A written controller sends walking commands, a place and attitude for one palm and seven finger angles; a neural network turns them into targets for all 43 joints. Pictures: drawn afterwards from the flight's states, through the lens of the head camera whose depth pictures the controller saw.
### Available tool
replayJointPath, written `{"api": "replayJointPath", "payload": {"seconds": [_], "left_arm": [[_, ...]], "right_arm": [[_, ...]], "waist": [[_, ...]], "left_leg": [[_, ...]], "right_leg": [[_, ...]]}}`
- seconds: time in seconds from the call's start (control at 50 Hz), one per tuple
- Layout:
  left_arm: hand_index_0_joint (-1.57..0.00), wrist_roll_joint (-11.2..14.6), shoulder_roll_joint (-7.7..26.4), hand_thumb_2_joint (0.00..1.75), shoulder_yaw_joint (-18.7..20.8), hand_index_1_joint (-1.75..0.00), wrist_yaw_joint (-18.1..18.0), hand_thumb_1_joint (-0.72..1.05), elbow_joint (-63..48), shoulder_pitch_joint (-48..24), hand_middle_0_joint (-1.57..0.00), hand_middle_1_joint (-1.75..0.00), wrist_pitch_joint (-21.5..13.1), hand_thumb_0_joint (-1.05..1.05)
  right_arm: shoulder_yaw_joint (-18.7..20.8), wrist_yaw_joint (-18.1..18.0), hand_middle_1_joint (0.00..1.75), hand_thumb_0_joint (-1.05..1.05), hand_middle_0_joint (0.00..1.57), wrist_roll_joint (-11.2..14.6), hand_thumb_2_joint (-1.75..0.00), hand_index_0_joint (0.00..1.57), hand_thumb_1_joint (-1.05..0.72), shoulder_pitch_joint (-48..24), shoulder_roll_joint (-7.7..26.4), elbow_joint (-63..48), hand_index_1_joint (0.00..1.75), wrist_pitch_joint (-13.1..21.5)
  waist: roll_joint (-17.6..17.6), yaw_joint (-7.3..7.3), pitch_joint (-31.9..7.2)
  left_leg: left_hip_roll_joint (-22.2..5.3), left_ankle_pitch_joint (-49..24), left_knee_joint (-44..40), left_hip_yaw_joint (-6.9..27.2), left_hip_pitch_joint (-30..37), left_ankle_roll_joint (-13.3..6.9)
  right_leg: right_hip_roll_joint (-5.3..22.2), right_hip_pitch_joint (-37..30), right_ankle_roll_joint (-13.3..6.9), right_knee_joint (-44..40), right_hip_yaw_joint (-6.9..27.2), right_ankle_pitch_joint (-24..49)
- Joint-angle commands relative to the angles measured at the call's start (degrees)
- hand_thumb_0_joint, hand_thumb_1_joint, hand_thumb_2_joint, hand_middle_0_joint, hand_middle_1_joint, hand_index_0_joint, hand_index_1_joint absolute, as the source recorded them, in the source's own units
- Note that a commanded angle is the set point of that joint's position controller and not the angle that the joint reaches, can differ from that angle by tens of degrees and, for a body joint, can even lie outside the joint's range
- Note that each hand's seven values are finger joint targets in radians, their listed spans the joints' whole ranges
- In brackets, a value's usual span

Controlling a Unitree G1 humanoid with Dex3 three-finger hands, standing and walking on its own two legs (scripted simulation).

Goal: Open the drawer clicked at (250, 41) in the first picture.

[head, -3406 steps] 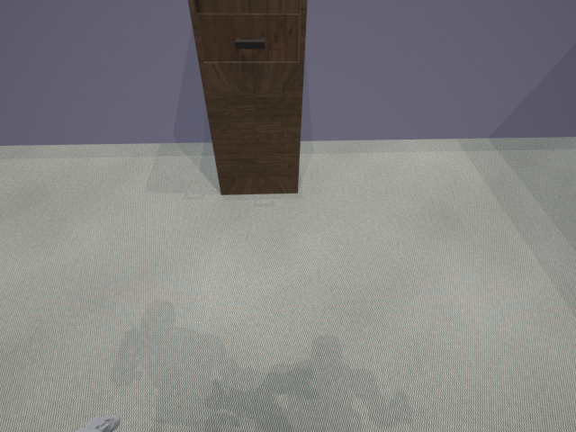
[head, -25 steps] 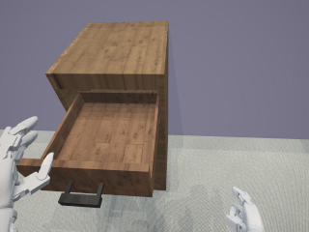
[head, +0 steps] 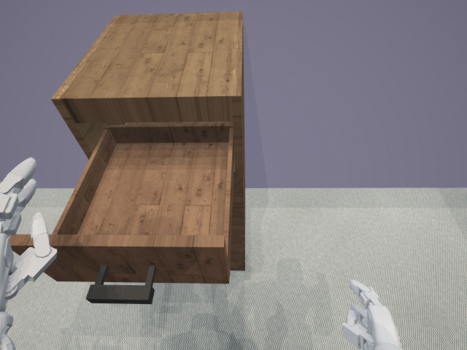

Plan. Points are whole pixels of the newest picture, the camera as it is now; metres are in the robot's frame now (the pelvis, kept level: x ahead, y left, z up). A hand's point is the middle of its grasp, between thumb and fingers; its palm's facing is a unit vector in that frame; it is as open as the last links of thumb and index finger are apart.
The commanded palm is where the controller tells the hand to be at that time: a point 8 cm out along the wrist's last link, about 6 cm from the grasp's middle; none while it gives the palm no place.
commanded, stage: step back with the hand held close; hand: left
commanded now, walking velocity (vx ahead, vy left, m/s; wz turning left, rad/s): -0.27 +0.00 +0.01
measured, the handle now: (124, 282) +0.22 +0.21 -0.01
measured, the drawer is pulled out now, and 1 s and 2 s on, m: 0.30 0.30 0.30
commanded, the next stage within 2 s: stop stepping back and stand still in 1.00 s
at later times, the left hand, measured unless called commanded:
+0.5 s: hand out of the picture +0.11 +0.25 +0.16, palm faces +0.39 -0.80 -0.46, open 7.4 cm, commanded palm +0.05 +0.29 +0.18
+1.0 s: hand out of the picture +0.05 +0.20 +0.17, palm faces +0.26 -0.84 -0.48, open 7.4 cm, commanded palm -0.02 +0.27 +0.18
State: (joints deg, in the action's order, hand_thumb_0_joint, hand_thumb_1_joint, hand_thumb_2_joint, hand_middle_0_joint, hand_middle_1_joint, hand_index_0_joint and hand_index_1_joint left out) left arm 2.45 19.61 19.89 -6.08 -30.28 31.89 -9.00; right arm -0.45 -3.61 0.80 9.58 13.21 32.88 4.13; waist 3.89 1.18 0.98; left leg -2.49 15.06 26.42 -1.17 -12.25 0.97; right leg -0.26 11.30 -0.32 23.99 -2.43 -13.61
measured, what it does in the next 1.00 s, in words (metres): walks backwards: right foot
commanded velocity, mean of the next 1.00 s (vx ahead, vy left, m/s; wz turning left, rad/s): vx -0.32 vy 0.00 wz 0.03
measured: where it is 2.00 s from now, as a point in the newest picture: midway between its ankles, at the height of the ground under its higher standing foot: outside the picture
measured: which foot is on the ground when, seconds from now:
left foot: down 0.00-0.90, up 0.92-1.00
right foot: down 0.00-0.64, up 0.66-0.84, down 0.86-1.00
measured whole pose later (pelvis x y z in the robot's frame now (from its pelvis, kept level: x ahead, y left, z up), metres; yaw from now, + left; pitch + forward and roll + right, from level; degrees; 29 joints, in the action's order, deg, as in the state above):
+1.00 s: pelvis -0.16 -0.01 -0.01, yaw -2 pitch +3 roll +0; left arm 2.2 23.0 20.8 -6.8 -36.8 35.3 -14.3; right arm -0.8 -2.2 1.1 10.0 10.8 36.6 6.5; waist -1.4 -0.8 2.0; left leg 0.3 24.6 54.4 0.0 -32.3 1.6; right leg -0.3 15.2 -1.9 29.8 -2.1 -17.2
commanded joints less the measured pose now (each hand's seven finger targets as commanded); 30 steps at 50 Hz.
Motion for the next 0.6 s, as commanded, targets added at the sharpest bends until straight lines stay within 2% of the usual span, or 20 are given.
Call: {"api": "replayJointPath", "payload": {"seconds": [0.0,0.04,0.06,0.1,0.14,0.18,0.2,0.28,0.32,0.36,0.38,0.42,0.44,0.46,0.48,0.5,0.52,0.54,0.56,0.58], "left_arm": [[-0.20,0.32,9.96,0.90,7.19,-0.30,-0.79,0.90,-12.62,4.21,-0.20,-0.30,-4.01,0.00],[-0.20,0.41,11.05,0.90,8.66,-0.30,-0.99,0.90,-13.77,5.78,-0.20,-0.30,-4.13,0.00],[-0.20,0.49,11.92,0.90,9.56,-0.30,-1.16,0.90,-14.59,6.06,-0.20,-0.30,-4.17,0.00],[-0.20,0.66,11.84,0.90,9.91,-0.30,-1.47,0.90,-14.91,7.58,-0.20,-0.30,-4.20,0.00],[-0.20,0.77,11.98,0.90,10.18,-0.30,-1.71,0.90,-15.49,8.09,-0.20,-0.30,-4.28,0.00],[-0.20,0.73,12.18,0.90,10.30,-0.30,-2.02,0.90,-16.85,7.96,-0.20,-0.30,-4.52,0.00],[-0.20,0.78,12.00,0.90,10.20,-0.30,-2.16,0.90,-16.64,8.16,-0.20,-0.30,-4.60,0.00],[-0.20,0.28,11.50,0.90,9.56,-0.30,-2.72,0.90,-18.85,7.22,-0.20,-0.30,-5.26,0.00],[-0.20,0.04,10.75,0.90,9.11,-0.30,-3.05,0.90,-18.96,6.60,-0.20,-0.30,-5.62,0.00],[-0.20,-0.42,11.34,0.90,9.73,-0.30,-3.45,0.90,-19.31,4.94,-0.20,-0.30,-6.02,0.00],[-0.20,-0.61,10.41,0.90,8.95,-0.30,-3.81,0.90,-18.60,4.84,-0.20,-0.30,-6.12,0.00],[-0.20,-0.64,10.02,0.90,8.62,-0.30,-4.03,0.90,-17.57,3.67,-0.20,-0.30,-6.37,0.00],[-0.20,-0.57,9.81,0.90,8.11,-0.30,-4.05,0.90,-17.48,3.05,-0.20,-0.30,-6.45,0.00],[-0.20,-0.78,11.05,0.90,8.65,-0.30,-4.32,0.90,-18.43,1.51,-0.20,-0.30,-6.51,0.00],[-0.20,-0.89,10.11,0.90,7.45,-0.30,-4.68,0.90,-17.78,1.06,-0.20,-0.30,-6.51,0.00],[-0.20,-0.91,10.41,0.90,7.33,-0.30,-4.74,0.90,-17.39,0.03,-0.20,-0.30,-6.45,0.00],[-0.20,-0.87,10.39,0.90,7.34,-0.30,-4.63,0.90,-16.59,-0.13,-0.20,-0.30,-6.14,0.00],[-0.20,-0.93,10.54,0.90,7.41,-0.30,-4.56,0.90,-16.44,-0.62,-0.20,-0.30,-6.00,0.00],[-0.20,-0.96,11.09,0.90,7.98,-0.30,-4.67,0.90,-16.73,-0.78,-0.20,-0.30,-5.86,0.00],[-0.20,-0.84,10.74,0.90,7.77,-0.30,-4.56,0.90,-17.26,-0.64,-0.20,-0.30,-5.99,0.00]], "right_arm": [[3.20,-0.15,0.30,0.00,0.20,0.30,-0.90,0.20,-0.90,-5.81,5.94,-10.98,0.30,1.53],[3.65,-0.16,0.30,0.00,0.20,0.46,-0.90,0.20,-0.90,-5.87,5.74,-11.57,0.30,0.84],[3.80,-0.34,0.30,0.00,0.20,0.41,-0.90,0.20,-0.90,-6.08,5.79,-11.71,0.30,0.70],[3.89,-0.40,0.30,0.00,0.20,0.52,-0.90,0.20,-0.90,-5.96,5.46,-12.15,0.30,0.29],[4.06,-0.44,0.30,0.00,0.20,0.62,-0.90,0.20,-0.90,-5.98,5.26,-12.29,0.30,0.24],[3.98,-0.72,0.30,0.00,0.20,0.42,-0.90,0.20,-0.90,-5.77,5.37,-12.31,0.30,0.52],[3.92,-0.67,0.30,0.00,0.20,0.38,-0.90,0.20,-0.90,-5.63,5.23,-12.28,0.30,0.72],[3.62,-0.76,0.30,0.00,0.20,0.00,-0.90,0.20,-0.90,-4.85,5.81,-12.34,0.30,2.13],[3.42,-0.64,0.30,0.00,0.20,-0.11,-0.90,0.20,-0.90,-4.14,5.97,-12.42,0.30,2.94],[3.40,-0.88,0.30,0.00,0.20,-0.35,-0.90,0.20,-0.90,-4.01,6.18,-12.12,0.30,3.69],[3.22,-1.01,0.30,0.00,0.20,-0.60,-0.90,0.20,-0.90,-3.21,5.87,-12.11,0.30,3.97],[3.29,-0.83,0.30,0.00,0.20,-0.51,-0.90,0.20,-0.90,-2.27,6.00,-11.65,0.30,4.53],[3.34,-0.62,0.30,0.00,0.20,-0.47,-0.90,0.20,-0.90,-1.67,6.05,-11.45,0.30,4.71],[3.69,-0.74,0.30,0.00,0.20,-0.77,-0.90,0.20,-0.90,-1.30,6.27,-10.77,0.30,4.77],[3.57,-0.83,0.30,0.00,0.20,-1.19,-0.90,0.20,-0.90,-0.73,5.89,-9.93,0.30,4.60],[3.47,-0.64,0.30,0.00,0.20,-1.00,-0.90,0.20,-0.90,-0.88,5.88,-9.16,0.30,4.58],[3.20,-0.41,0.30,0.00,0.20,-1.11,-0.90,0.20,-0.90,-1.10,5.51,-8.60,0.30,4.54],[2.89,-0.25,0.30,0.00,0.20,-1.09,-0.90,0.20,-0.90,-1.47,5.31,-8.50,0.30,4.50],[2.93,-0.47,0.30,0.00,0.20,-1.13,-0.90,0.20,-0.90,-1.93,5.59,-8.50,0.30,4.47],[2.79,-0.52,0.30,0.00,0.20,-0.94,-0.90,0.20,-0.90,-1.98,5.92,-9.16,0.30,4.46]], "waist": [[-2.24,-0.70,-11.49],[-4.44,-0.81,-12.74],[-3.10,-0.78,-13.31],[-3.86,-0.93,-13.06],[-2.83,-0.99,-12.22],[-0.59,-0.96,-11.54],[-0.60,-0.89,-11.18],[3.51,-0.74,-8.89],[4.88,-0.77,-7.89],[4.77,-0.96,-6.44],[2.86,-1.34,-5.14],[-0.54,-1.82,-4.43],[-2.84,-2.04,-4.26],[-5.35,-2.32,-4.16],[-8.46,-2.61,-3.69],[-10.05,-2.56,-4.57],[-10.75,-2.41,-5.19],[-10.53,-2.45,-5.32],[-7.68,-2.56,-5.32],[-3.31,-2.50,-4.87]], "left_leg": [[-2.37,-22.57,-0.91,0.73,3.50,-2.34],[-2.64,-24.31,-0.25,1.01,2.58,-2.18],[-2.64,-25.37,-0.22,1.24,2.29,-1.96],[-2.98,-25.31,-0.07,1.69,0.80,-1.97],[-3.33,-23.35,-0.17,1.87,-0.37,-2.12],[-3.74,-22.45,-0.92,2.85,-2.12,-2.08],[-4.15,-19.87,-1.53,3.25,-3.33,-2.35],[-5.88,-9.82,-5.21,5.43,-10.75,-3.43],[-6.64,-2.25,-6.53,5.78,-15.35,-4.01],[-6.56,5.88,-6.99,5.90,-19.29,-4.36],[-6.03,9.10,-6.36,6.24,-20.74,-4.32],[-3.69,14.82,-2.25,4.99,-19.33,-3.77],[-2.08,15.78,1.00,4.36,-16.53,-3.14],[-0.48,15.04,5.24,3.23,-11.94,-2.36],[0.98,13.56,10.21,2.72,-7.92,-1.69],[1.91,11.12,14.50,1.60,-3.58,-1.29],[2.01,9.42,14.96,1.46,-1.64,-1.38],[1.44,7.91,12.32,1.74,-1.42,-1.64],[0.16,7.09,7.70,3.26,-1.81,-2.00],[-2.36,8.90,1.81,7.07,-4.80,-2.98]], "right_leg": [[5.32,-2.96,0.30,0.55,2.36,23.81],[5.30,-3.45,0.36,1.77,2.27,25.33],[5.53,-3.54,0.15,2.33,2.09,25.83],[5.38,-3.21,0.19,3.23,1.99,24.97],[5.34,-1.85,0.23,3.65,2.20,22.68],[5.07,-1.79,0.09,4.45,1.77,20.85],[4.84,-1.39,0.29,4.86,1.87,18.22],[3.31,-2.30,0.71,8.18,1.26,9.65],[2.94,-3.40,0.81,10.17,1.28,6.28],[2.93,-3.90,0.74,10.28,2.31,5.07],[3.08,-3.04,0.58,9.52,2.71,3.91],[5.11,1.80,-0.39,4.68,6.72,-0.92],[6.54,6.06,-1.29,0.52,9.21,-5.70],[8.23,11.70,-2.56,-3.87,12.17,-9.70],[10.44,16.36,-3.75,-6.94,13.73,-12.61],[12.74,19.84,-4.63,-8.42,14.20,-13.48],[13.67,20.31,-4.94,-8.55,13.65,-12.34],[13.13,19.15,-4.41,-6.95,11.85,-9.99],[10.98,18.04,-3.48,-4.07,10.03,-8.05],[7.95,16.06,-1.85,0.57,7.74,-8.61]]}}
